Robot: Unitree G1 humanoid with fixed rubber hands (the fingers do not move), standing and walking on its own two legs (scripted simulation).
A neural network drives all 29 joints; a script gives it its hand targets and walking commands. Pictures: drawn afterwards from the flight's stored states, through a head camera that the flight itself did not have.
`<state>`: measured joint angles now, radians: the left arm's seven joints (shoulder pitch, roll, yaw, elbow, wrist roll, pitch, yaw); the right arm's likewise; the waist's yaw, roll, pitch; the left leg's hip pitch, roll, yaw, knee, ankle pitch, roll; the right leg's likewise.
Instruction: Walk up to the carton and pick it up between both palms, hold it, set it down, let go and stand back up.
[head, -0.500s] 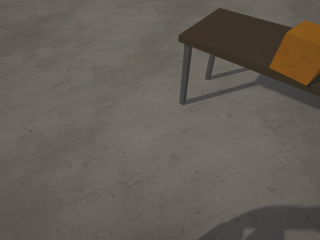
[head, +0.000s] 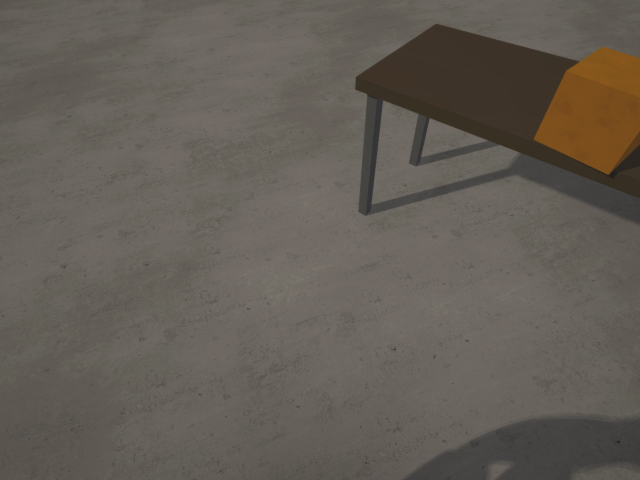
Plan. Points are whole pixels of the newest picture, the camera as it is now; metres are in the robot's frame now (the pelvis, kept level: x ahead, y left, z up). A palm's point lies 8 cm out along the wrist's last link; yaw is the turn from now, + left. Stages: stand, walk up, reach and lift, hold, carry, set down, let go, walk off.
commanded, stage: stand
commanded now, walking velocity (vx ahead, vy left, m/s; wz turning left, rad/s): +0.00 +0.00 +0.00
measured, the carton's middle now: (605, 109) +0.91 -0.64 -0.05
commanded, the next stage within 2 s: walk up in 0.58 s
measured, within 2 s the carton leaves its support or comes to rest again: neither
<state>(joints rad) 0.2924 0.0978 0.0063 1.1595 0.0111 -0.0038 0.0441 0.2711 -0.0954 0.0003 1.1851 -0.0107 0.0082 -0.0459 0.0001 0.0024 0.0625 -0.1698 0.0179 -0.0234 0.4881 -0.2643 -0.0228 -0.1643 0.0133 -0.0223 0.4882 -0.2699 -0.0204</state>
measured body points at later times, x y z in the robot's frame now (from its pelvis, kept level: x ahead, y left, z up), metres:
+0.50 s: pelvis -0.01 -0.01 +0.00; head +0.00 -0.01 +0.45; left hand -0.04 +0.19 -0.16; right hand -0.04 -0.20 -0.17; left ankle +0.00 +0.13 -0.74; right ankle +0.00 -0.11 -0.74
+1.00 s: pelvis +0.02 -0.05 -0.01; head +0.03 -0.06 +0.44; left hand +0.09 +0.22 -0.15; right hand -0.03 -0.30 -0.16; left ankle +0.00 +0.13 -0.74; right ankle +0.05 -0.19 -0.70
